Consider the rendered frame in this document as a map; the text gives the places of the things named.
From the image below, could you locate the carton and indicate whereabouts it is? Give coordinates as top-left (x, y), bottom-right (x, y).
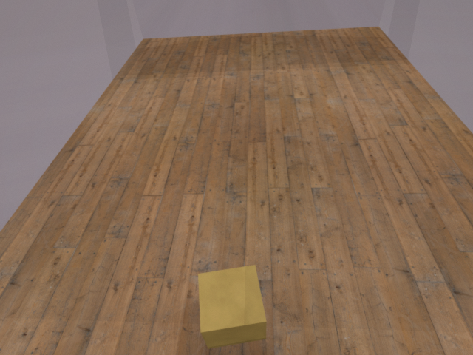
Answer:
top-left (198, 265), bottom-right (267, 349)

